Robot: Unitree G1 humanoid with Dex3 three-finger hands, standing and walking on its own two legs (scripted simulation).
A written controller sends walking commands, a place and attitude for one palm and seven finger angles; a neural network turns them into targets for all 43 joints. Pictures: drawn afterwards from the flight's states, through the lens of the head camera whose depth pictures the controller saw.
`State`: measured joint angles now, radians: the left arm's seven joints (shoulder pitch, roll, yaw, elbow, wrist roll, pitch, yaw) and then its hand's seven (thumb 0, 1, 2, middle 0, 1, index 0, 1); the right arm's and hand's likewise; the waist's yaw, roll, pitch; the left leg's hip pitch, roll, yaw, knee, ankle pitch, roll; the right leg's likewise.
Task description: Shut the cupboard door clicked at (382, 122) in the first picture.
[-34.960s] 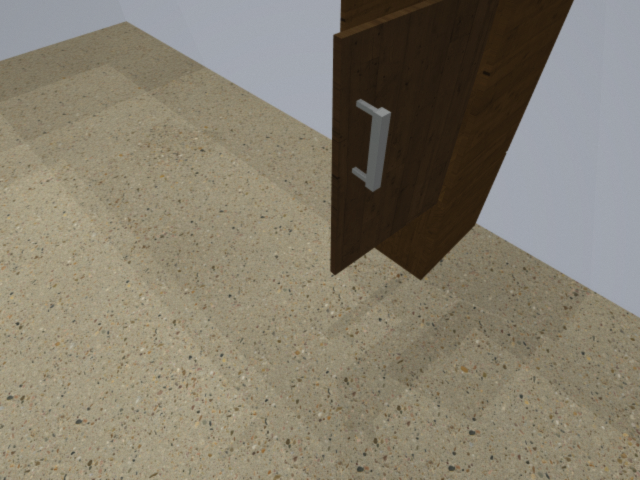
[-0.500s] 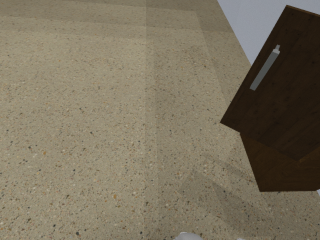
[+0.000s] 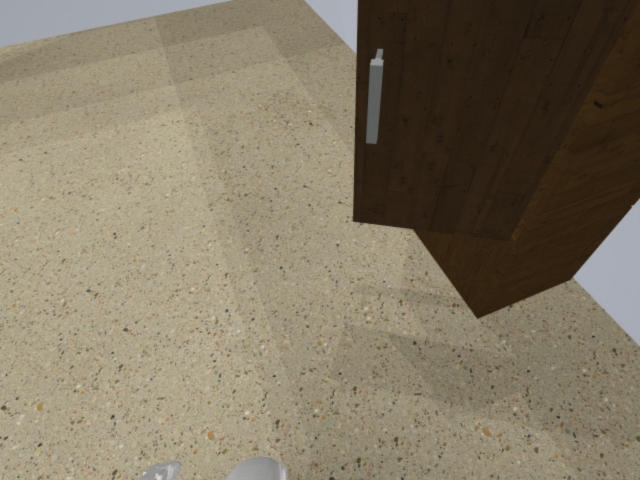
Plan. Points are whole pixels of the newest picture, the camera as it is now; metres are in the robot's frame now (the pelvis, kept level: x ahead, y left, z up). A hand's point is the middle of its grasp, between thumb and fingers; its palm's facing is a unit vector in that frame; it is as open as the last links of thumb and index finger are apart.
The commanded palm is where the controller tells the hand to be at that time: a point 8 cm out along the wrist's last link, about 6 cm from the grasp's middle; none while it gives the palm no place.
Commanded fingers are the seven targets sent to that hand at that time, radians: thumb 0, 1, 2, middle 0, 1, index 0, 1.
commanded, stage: turn to face it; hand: left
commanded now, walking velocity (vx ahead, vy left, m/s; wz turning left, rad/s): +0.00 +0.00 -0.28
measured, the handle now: (375, 98) +0.75 -0.08 +0.06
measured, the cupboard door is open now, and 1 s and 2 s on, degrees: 56 56 56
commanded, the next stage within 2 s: take the last steps up to it in 0.26 s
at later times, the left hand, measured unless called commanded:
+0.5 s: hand out of the picture +0.10 +0.23 -0.17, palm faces -0.12 -0.97 -0.19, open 7.3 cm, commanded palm none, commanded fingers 0.00 0.90 0.90 -0.20 -0.30 -0.20 -0.30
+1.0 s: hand (246, 474) +0.16 +0.13 -0.19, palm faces -0.20 -0.97 -0.12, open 7.3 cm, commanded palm none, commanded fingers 0.00 0.90 0.90 -0.20 -0.30 -0.20 -0.30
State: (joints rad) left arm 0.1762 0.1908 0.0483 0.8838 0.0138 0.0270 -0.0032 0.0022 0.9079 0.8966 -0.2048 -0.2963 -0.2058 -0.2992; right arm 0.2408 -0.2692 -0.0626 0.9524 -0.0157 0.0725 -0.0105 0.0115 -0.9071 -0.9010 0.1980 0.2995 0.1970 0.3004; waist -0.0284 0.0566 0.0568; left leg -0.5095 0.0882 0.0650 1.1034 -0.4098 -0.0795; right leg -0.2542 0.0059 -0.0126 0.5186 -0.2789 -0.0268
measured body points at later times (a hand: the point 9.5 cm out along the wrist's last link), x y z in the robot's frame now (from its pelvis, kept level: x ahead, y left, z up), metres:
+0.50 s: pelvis +0.02 +0.04 +0.01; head +0.05 +0.05 +0.45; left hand +0.11 +0.28 -0.15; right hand +0.03 -0.20 -0.13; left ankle +0.03 +0.13 -0.74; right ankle -0.04 -0.10 -0.68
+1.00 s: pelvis +0.13 -0.03 +0.00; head +0.16 -0.01 +0.44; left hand +0.17 +0.18 -0.17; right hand +0.11 -0.29 -0.14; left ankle +0.24 +0.04 -0.72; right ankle +0.00 -0.11 -0.74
